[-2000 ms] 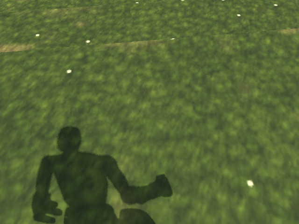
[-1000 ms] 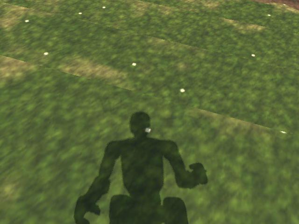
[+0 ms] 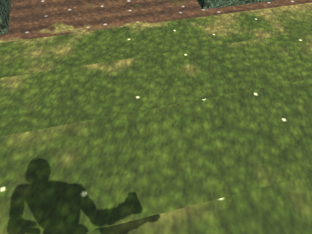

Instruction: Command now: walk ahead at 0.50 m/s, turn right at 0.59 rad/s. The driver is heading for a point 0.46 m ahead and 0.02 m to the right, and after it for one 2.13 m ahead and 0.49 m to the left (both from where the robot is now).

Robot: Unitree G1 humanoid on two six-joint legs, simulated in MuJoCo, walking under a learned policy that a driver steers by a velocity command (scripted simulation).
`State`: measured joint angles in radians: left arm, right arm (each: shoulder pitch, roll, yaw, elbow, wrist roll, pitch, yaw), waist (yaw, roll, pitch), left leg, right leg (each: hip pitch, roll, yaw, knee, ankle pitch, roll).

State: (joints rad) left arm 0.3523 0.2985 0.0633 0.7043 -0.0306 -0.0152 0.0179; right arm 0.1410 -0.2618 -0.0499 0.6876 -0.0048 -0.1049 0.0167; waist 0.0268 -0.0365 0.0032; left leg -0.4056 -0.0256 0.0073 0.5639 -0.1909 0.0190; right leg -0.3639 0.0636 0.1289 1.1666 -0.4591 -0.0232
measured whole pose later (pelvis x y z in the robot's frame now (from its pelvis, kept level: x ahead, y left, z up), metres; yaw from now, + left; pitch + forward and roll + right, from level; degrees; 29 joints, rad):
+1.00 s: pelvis +0.38 -0.08 +0.00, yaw -6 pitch +2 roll -2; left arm 0.09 0.28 0.07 0.71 0.00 0.04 0.04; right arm 0.22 -0.28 -0.05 0.65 -0.01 0.00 0.03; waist -0.03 -0.02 0.05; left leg -0.40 -0.05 0.01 0.64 -0.27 0.08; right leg -0.47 0.04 0.01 1.17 -0.55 0.01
